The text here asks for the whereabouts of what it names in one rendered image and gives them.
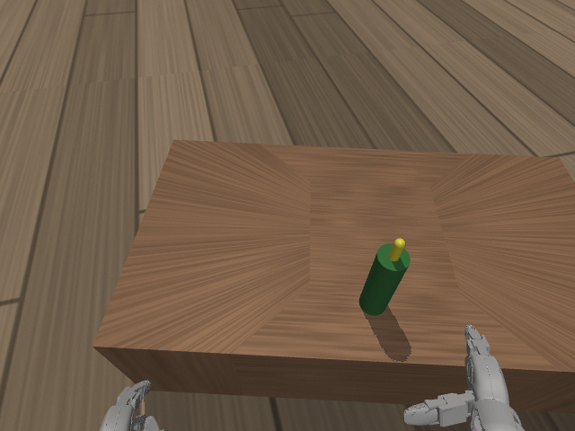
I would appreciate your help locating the left robot hand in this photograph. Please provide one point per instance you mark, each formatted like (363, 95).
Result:
(121, 416)

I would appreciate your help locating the bottle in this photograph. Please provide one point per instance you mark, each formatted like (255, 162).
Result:
(387, 271)

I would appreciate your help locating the right robot hand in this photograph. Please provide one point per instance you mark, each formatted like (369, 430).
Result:
(485, 381)

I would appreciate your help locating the right robot arm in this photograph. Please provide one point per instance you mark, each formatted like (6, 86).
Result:
(494, 415)

